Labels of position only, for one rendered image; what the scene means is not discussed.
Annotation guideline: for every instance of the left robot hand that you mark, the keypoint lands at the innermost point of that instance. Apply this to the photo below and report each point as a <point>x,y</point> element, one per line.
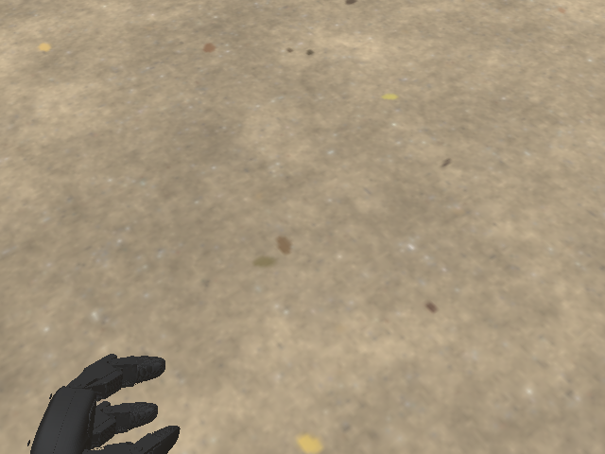
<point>74,424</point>

